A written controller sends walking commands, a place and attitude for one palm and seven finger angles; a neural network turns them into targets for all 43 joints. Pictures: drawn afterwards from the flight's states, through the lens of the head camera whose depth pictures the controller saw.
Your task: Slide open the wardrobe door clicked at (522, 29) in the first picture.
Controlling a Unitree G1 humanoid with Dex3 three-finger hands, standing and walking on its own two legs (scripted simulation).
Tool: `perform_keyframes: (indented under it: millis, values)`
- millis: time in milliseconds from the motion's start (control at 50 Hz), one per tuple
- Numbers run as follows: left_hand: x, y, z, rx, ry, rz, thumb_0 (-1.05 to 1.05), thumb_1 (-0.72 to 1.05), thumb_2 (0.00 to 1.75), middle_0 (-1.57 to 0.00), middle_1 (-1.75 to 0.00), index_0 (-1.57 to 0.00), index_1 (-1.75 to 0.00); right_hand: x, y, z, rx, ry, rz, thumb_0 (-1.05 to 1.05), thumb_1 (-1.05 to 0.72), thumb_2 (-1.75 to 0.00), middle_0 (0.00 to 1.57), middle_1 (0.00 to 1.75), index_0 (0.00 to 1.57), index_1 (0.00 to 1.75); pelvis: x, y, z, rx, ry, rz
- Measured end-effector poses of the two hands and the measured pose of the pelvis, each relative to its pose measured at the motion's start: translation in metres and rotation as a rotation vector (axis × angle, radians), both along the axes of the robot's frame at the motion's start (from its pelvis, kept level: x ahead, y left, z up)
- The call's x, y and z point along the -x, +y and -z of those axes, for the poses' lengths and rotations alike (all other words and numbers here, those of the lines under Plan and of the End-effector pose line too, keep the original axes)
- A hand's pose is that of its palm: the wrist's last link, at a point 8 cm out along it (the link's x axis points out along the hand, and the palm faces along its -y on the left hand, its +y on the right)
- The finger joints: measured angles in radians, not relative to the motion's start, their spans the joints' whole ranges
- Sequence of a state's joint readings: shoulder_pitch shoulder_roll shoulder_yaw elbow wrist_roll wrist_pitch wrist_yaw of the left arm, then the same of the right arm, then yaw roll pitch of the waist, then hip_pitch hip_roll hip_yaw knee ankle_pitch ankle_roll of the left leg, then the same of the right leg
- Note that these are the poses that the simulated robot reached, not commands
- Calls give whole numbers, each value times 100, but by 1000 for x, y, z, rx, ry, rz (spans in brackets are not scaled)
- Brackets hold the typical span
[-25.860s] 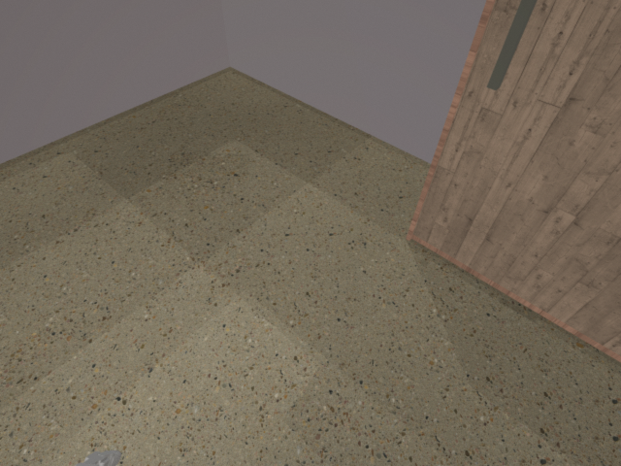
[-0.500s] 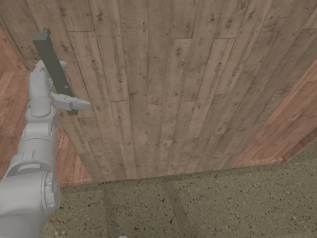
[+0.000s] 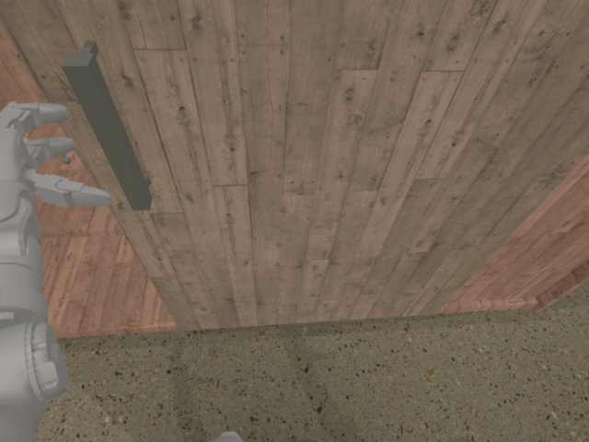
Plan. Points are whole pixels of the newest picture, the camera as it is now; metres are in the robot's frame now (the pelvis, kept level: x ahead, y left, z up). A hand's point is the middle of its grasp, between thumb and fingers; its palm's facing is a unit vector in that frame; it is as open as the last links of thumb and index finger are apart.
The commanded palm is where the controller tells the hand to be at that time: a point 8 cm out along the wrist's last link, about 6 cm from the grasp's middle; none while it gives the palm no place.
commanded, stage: slip the hand off the handle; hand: left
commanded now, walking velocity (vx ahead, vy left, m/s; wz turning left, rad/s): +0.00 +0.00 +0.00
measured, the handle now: (120, 136) +0.49 +0.25 +0.13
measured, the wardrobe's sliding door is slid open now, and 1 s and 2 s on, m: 0.44 0.44 0.44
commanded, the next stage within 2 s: draw the hand back to the body in 0.70 s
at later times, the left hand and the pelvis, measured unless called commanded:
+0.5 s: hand (48, 211) +0.36 +0.30 +0.12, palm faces +0.35 -0.92 -0.17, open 14.6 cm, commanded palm +0.32 +0.33 +0.13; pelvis +0.01 +0.00 +0.00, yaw -1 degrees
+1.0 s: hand (44, 240) +0.30 +0.27 +0.15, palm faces +0.15 -0.99 -0.02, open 14.7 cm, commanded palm +0.26 +0.32 +0.14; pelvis -0.01 -0.01 +0.01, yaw +0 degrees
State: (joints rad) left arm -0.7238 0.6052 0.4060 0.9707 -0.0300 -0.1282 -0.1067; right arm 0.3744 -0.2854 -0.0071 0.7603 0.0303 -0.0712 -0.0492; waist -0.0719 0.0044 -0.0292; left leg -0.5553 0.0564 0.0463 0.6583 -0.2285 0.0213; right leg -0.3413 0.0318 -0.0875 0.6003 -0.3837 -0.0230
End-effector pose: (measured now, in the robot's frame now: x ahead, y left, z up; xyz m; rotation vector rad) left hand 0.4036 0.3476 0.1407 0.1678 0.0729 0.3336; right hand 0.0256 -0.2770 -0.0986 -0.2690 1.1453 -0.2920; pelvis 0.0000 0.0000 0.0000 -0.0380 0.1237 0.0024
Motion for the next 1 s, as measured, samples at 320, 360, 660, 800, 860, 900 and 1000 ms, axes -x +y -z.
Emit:
perform_keyframes:
  millis: [320, 360, 660, 800, 860, 900, 1000]
  values:
    - [30, -12, 17, 10, 7, -2, -1, -54, 20, -26, -115, -27, -116, -41, 15, -4, -42, -148, 1, 1, -91, -90, 21, 30, 20, 30, -10, 3, -3, -11, -25, 30]
    - [40, -11, 15, 1, -1, -12, -1, -54, 20, -26, -115, -27, -116, -51, 17, -5, -46, -180, -11, 1, -91, -90, 21, 30, 20, 30, -10, 2, -4, -11, -33, 30]
    - [113, -18, 6, 2, -3, -16, -1, -54, 20, -25, -115, -25, -115, -121, 29, -21, -58, -382, -153, 1, -91, -90, 21, 30, 20, 30, 2, -4, -6, -15, -99, -12]
    - [126, -24, 8, 11, 4, -30, -1, -54, 20, -25, -115, -26, -115, -127, 31, -27, -62, -429, -177, 1, -91, -90, 21, 30, 20, 30, 8, -11, -7, -19, -122, -15]
    - [127, -22, 6, 47, -16, -27, -1, -54, 20, -25, -115, -26, -115, -122, 29, -26, -61, -424, -174, 1, -91, -90, 21, 30, 20, 30, 10, -14, -8, -19, -130, -16]
    - [126, -24, 2, 120, -70, 38, -1, -54, 20, -25, -115, -26, -115, -117, 26, -26, -56, -418, -164, 1, -91, -90, 21, 30, 20, 30, 10, -15, -9, -20, -140, -13]
    - [128, -28, -8, 138, -116, 189, -1, -54, 20, -25, -115, -25, -115, -105, 16, -26, -43, -435, -128, 2, -90, -90, 21, 30, 20, 30, 9, -15, -8, -21, -147, 4]
